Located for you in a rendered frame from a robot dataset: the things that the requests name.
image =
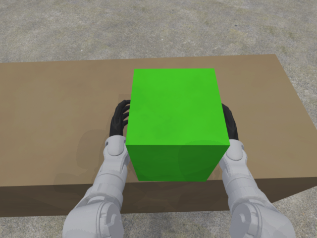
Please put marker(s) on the robot right hand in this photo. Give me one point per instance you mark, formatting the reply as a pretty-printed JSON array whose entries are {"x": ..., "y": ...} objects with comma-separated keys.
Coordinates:
[{"x": 230, "y": 123}]

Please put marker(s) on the left robot upper arm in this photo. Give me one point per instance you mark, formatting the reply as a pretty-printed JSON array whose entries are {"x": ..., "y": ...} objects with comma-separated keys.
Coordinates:
[{"x": 98, "y": 220}]

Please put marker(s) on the robot left forearm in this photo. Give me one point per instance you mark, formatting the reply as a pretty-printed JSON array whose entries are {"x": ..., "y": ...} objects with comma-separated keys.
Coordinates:
[{"x": 111, "y": 178}]

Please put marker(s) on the robot left hand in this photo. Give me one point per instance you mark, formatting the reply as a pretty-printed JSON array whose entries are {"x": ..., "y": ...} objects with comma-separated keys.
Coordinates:
[{"x": 117, "y": 123}]

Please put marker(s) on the pedestal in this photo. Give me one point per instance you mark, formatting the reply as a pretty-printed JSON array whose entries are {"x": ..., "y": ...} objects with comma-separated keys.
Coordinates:
[{"x": 55, "y": 118}]

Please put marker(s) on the carton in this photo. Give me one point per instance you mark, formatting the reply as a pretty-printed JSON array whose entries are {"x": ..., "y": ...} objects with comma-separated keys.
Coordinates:
[{"x": 176, "y": 127}]

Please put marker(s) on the robot right forearm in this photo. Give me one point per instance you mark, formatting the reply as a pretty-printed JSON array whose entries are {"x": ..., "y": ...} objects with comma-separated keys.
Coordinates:
[{"x": 239, "y": 183}]

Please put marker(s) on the right robot upper arm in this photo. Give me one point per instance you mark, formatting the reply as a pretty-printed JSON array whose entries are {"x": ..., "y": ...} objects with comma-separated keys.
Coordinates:
[{"x": 250, "y": 220}]

